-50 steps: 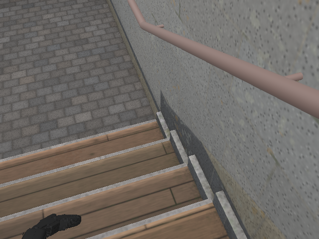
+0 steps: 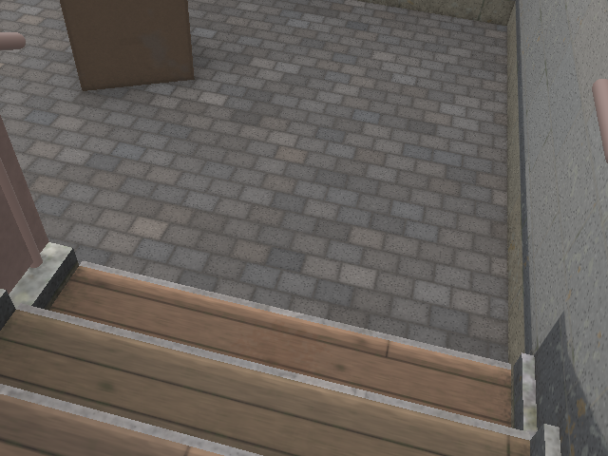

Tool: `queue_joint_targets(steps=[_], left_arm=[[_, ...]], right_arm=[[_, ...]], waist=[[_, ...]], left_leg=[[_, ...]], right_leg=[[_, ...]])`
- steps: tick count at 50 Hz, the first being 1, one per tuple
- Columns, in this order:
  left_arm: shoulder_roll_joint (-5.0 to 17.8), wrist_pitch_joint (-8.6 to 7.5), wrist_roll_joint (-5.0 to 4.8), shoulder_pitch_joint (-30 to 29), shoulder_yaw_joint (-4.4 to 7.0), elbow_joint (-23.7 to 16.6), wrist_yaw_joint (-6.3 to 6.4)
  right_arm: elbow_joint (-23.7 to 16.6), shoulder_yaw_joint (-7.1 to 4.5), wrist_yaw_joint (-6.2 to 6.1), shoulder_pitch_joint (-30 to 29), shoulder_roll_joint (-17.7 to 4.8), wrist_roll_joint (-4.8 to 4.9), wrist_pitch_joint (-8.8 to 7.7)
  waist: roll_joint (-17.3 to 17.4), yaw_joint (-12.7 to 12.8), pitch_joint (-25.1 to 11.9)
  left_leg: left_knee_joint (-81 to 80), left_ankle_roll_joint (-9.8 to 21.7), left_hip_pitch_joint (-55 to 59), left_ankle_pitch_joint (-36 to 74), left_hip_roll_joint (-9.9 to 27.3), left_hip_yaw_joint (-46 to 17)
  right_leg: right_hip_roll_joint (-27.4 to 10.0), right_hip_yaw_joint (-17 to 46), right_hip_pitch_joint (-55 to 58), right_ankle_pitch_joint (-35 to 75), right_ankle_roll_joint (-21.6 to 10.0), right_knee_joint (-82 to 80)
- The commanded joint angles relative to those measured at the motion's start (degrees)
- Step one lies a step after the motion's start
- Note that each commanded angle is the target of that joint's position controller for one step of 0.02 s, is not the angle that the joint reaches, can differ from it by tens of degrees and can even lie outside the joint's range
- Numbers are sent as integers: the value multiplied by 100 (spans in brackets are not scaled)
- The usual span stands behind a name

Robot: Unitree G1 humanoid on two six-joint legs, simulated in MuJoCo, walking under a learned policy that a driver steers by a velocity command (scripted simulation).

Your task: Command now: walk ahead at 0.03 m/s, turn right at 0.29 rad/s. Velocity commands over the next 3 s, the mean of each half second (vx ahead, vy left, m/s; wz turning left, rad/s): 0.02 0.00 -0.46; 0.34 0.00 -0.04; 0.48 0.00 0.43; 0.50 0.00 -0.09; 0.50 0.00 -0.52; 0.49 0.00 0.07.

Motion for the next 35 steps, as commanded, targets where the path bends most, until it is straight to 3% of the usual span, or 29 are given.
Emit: queue_joint_targets(steps=[1,4,7,8,10,11,12,13,14,15,17,18,19,20,21,22,24,26,27,28,29,30,31,32,33,34,35], left_arm=[[550,1,-11,-227,152,-615,-43],[557,-18,-62,-522,104,-842,-95],[620,-138,-197,-455,123,-837,-186],[622,-117,-136,-302,144,-802,-210],[655,-34,-87,166,213,-660,-266],[629,27,-48,568,232,-535,-240],[1129,49,-65,939,422,-560,-244],[1861,62,-112,995,603,-651,-275],[1715,-62,221,1201,550,-690,-338],[1572,-103,301,893,469,-649,-368],[1364,-21,61,48,347,-729,-244],[1376,19,-9,-207,306,-717,-166],[1413,73,-3,-226,244,-741,-139],[1489,45,-50,-123,318,-642,-88],[1460,63,-34,111,309,-534,-77],[1487,42,-98,190,309,-502,-40],[1473,3,-125,368,324,-395,-46],[1383,-9,-186,396,337,-409,-81],[1430,-52,-166,510,376,-364,-40],[1453,-84,-121,523,385,-347,-23],[1256,-90,-127,611,318,-307,-16],[1299,-99,-129,702,377,-231,2],[1404,-99,-25,643,363,-243,-12],[1297,-107,-45,630,328,-167,-34],[1239,-158,21,544,287,-143,-79],[1221,-149,-32,471,276,-185,-131],[1184,-152,-88,519,271,-169,-150]], right_arm=[[-515,-324,-38,-233,-970,47,-65],[-762,-465,-35,-178,-1241,112,2],[-919,-518,-40,-112,-1344,134,86],[-950,-539,-65,-153,-1388,144,128],[-1026,-562,-63,-333,-1315,261,189],[-1097,-517,-65,-450,-1158,278,219],[-1252,-490,-66,-567,-841,295,192],[-1831,-421,-34,-1209,-594,134,112],[-1751,-579,-60,-1401,-934,239,-13],[-1590,-658,-65,-1174,-1073,261,-6],[-1413,-747,-106,-931,-1278,81,29],[-1499,-724,-87,-929,-1182,36,55],[-1551,-728,-64,-1008,-1156,88,67],[-1645,-656,-142,-1097,-960,158,23],[-1719,-592,-174,-1109,-847,180,-10],[-1733,-571,-191,-1117,-832,121,-9],[-1886,-494,-171,-1185,-722,93,-45],[-1991,-542,-135,-1316,-915,94,-156],[-2064,-518,-108,-1542,-869,75,-199],[-2123,-471,-54,-1674,-777,107,-260],[-2157,-434,48,-1880,-766,107,-326],[-2113,-406,110,-1880,-740,95,-379],[-2062,-401,209,-1828,-763,145,-399],[-1937,-382,265,-1680,-727,151,-416],[-1696,-413,312,-1308,-768,136,-406],[-1737,-365,368,-1212,-692,181,-415],[-1718,-365,396,-1281,-730,158,-450]], waist=[[910,17,279],[1000,-195,501],[1006,-362,315],[1202,-326,217],[991,-41,-213],[1047,131,-194],[-50,184,-249],[-1670,297,-330],[-733,476,-561],[-397,202,-309],[-3,-124,-45],[-28,-286,-54],[-49,-329,-107],[-499,-297,-196],[-459,-214,-267],[-384,-211,-401],[-284,-197,-656],[-178,-76,-551],[-202,-19,-497],[-264,7,-425],[-392,76,-236],[-635,167,-159],[-568,156,-122],[-581,125,-98],[-599,-46,-221],[-811,-16,-32],[-890,71,105]], left_leg=[[-1432,881,106,620,1775,-1714],[-1574,1123,327,212,1881,-1780],[-1450,1081,782,774,1902,-1598],[-1289,1032,879,1147,1865,-1351],[-683,678,586,1430,1729,-813],[-109,375,268,1499,1560,-527],[1746,-314,-1246,56,1026,154],[3123,-809,-3475,-2429,175,156],[4187,-882,-3740,-2446,124,-941],[4766,-938,-3689,-1974,129,-917],[4722,-997,-3185,-764,370,-823],[4671,-1048,-2716,-355,341,-703],[4783,-1062,-2463,-96,247,-651],[4680,-1036,-2646,52,207,-454],[4697,-1024,-2685,99,164,-414],[4582,-1019,-2604,252,185,-453],[4461,-1176,-2502,460,304,-412],[3548,-1250,-2478,606,376,-483],[3066,-1270,-2331,563,352,-507],[2508,-1214,-2189,504,365,-533],[2002,-1182,-2071,473,451,-544],[1713,-1152,-1871,387,431,-432],[1520,-1064,-1492,404,365,-409],[1193,-1009,-1064,337,366,-357],[1516,-1002,-125,654,275,-117],[792,-836,-190,-337,281,-70],[452,-747,28,-542,216,22]], right_leg=[[-211,-21,54,-136,-27,-519],[-250,-497,123,-834,-107,-957],[-164,-848,653,-1494,-260,-1936],[-29,-992,928,-1568,-350,-2292],[299,-1286,2128,-1057,-588,-3197],[264,-963,2680,-810,-813,-3847],[-564,630,3904,1065,-1083,-4291],[-1945,3227,4721,2239,-1898,-4834],[-2217,3747,4450,1694,-2331,-5120],[-1948,2821,4194,2015,-2401,-4863],[-1310,1657,3350,1721,-1890,-4824],[-1074,1376,2894,2069,-1754,-4763],[-987,1326,2749,2320,-1732,-4784],[-842,1126,2906,2417,-1712,-4743],[-751,1072,3069,2644,-1693,-4729],[-747,1080,3203,2795,-1645,-4733],[-608,1203,3435,1990,-1780,-4683],[-579,1493,3431,419,-1860,-4893],[-583,1689,3389,-119,-1889,-5034],[-641,1799,3405,-562,-1923,-5119],[-725,1845,3427,-844,-2015,-5229],[-824,1848,3304,-1097,-2045,-5343],[-845,1876,3030,-1146,-2068,-5288],[-851,1785,2831,-1234,-2000,-5418],[-805,1626,2248,-892,-1958,-5428],[-788,1624,2379,-1267,-1920,-5496],[-761,1616,2352,-1356,-1900,-5552]])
